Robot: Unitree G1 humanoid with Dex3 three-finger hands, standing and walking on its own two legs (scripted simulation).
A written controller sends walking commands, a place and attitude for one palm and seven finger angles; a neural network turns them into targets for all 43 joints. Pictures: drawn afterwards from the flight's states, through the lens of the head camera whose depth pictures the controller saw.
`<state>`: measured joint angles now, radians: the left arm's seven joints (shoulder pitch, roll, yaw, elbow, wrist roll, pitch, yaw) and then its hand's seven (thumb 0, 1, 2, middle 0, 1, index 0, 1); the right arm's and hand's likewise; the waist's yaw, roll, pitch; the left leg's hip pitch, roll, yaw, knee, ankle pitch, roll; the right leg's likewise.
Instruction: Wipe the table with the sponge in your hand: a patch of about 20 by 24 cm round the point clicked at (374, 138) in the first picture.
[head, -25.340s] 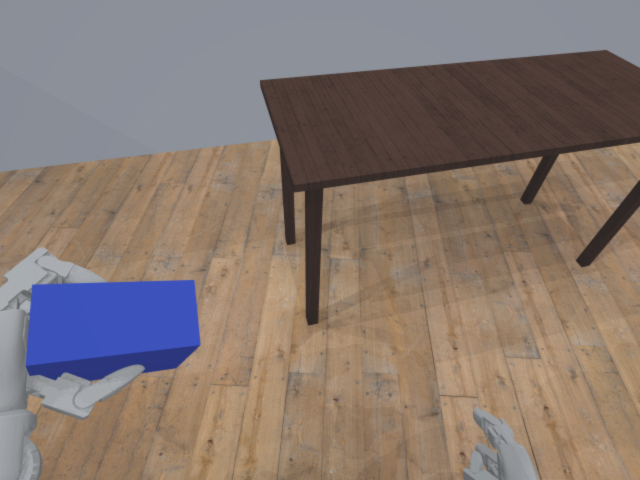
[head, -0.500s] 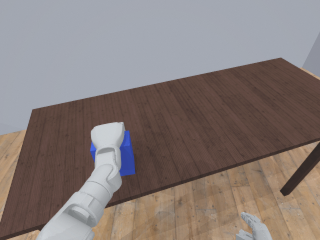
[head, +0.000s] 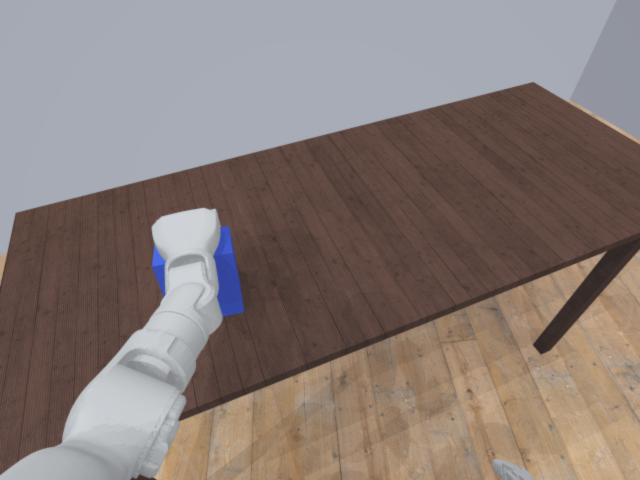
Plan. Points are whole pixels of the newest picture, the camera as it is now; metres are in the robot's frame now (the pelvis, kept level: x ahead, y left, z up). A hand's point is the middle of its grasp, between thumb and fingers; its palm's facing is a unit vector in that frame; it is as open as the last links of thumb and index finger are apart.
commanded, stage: wipe forward along the third lane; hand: left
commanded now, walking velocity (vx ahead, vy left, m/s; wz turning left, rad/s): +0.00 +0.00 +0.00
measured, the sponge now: (204, 286) +0.40 +0.20 -0.01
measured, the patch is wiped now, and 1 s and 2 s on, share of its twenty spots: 0.90 1.00 1.00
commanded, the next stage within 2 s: wipe back along the third lane in 0.56 s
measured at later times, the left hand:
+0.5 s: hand (190, 237) +0.46 +0.22 +0.04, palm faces -0.09 +0.00 -1.00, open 10.3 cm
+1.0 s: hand (187, 236) +0.46 +0.23 +0.04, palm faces -0.02 +0.01 -1.00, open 10.3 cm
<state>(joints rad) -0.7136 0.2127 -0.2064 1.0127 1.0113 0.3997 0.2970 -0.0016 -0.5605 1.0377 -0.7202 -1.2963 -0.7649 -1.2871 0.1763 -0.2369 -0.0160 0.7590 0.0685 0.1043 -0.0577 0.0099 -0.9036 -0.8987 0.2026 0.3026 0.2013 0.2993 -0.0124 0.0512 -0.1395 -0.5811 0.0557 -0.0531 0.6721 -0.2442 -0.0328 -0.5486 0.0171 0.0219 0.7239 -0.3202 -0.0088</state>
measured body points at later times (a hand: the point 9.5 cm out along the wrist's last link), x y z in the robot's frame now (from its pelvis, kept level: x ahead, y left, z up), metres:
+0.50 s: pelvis +0.01 +0.01 +0.00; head +0.05 +0.01 +0.45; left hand +0.46 +0.22 +0.10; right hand +0.12 -0.25 -0.13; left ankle +0.06 +0.17 -0.71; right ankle +0.02 -0.11 -0.71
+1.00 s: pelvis +0.03 +0.03 +0.00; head +0.06 +0.03 +0.45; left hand +0.45 +0.22 +0.10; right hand +0.11 -0.22 -0.13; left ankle +0.06 +0.17 -0.71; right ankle +0.02 -0.11 -0.71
